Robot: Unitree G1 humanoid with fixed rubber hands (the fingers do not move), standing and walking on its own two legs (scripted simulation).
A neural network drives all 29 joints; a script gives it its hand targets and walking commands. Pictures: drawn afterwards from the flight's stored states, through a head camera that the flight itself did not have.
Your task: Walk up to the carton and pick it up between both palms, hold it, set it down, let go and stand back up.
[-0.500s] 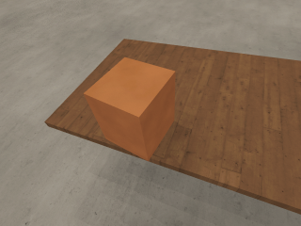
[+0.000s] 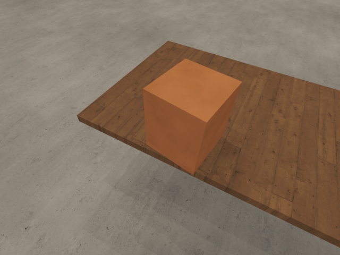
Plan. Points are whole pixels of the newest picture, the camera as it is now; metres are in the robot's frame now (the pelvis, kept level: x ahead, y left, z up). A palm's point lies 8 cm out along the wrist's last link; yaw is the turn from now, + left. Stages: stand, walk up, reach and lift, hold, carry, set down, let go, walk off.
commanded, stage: walk up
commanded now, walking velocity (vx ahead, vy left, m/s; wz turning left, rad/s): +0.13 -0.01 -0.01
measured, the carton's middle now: (189, 116) +0.52 -0.03 +0.00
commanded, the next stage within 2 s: none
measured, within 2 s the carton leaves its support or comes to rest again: neither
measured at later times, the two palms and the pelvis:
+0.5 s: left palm (90, 239) +0.17 +0.21 -0.13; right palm out of the picture +0.01 -0.23 -0.15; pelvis +0.08 -0.02 +0.00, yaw +0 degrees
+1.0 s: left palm out of the picture +0.12 +0.20 -0.14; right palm out of the picture +0.12 -0.23 -0.14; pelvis +0.12 -0.02 +0.01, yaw -1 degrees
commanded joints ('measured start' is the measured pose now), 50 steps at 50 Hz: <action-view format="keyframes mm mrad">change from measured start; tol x16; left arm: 1 -37 11 -15 -79 -7 15 -16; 50 -53 -11 -57 90 -18 -48 14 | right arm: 1 81 -187 -19 -17 11 -27 -23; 24 344 24 47 93 45 -57 -49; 50 146 -26 29 140 24 -32 -47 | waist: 1 -81 290 195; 20 -81 235 89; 25 -65 -212 -128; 38 -77 136 127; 50 -75 37 70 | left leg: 1 -188 362 -461 -465 -541 119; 19 87 233 -165 -148 386 157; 22 -103 118 -81 43 423 50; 24 -54 56 8 134 -90 -2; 27 -139 49 11 225 -301 4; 35 102 99 -50 -112 241 10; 50 94 107 -68 -157 297 43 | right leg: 1 -146 46 81 230 -176 -25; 10 -272 43 58 306 17 28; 19 -24 91 -49 -35 -58 21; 21 248 98 -58 -213 182 -3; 23 510 -172 184 -154 1031 -60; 25 442 -205 208 -117 1274 -176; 32 312 -126 126 -204 827 -156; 37 206 21 54 -277 149 -66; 50 241 3 64 -257 316 -55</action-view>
